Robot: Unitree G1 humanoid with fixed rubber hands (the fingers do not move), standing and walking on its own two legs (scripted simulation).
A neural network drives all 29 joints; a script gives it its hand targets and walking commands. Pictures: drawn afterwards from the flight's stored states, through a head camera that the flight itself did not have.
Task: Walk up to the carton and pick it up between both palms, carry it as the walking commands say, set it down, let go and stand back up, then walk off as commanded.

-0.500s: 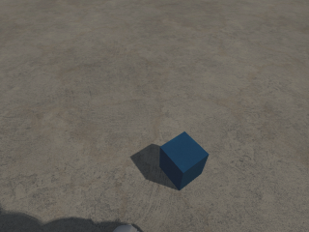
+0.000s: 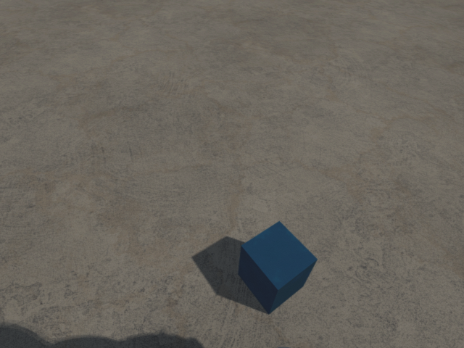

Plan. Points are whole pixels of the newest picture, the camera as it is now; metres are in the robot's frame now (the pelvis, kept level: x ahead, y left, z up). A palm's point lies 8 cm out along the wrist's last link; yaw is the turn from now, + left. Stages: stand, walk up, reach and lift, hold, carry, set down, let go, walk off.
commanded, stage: walk up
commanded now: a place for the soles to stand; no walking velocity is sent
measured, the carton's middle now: (274, 267) +0.57 -0.18 -0.61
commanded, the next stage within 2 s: none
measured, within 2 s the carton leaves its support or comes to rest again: neither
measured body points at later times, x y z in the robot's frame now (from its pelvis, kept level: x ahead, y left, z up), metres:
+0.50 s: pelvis +0.03 -0.02 +0.00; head +0.05 -0.03 +0.44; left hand +0.10 +0.30 -0.12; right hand +0.12 -0.34 -0.12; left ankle +0.06 +0.11 -0.70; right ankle +0.06 -0.13 -0.70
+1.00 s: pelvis +0.03 -0.02 +0.00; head +0.06 -0.03 +0.45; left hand +0.12 +0.29 -0.11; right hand +0.11 -0.34 -0.11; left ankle +0.06 +0.11 -0.70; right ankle +0.06 -0.13 -0.69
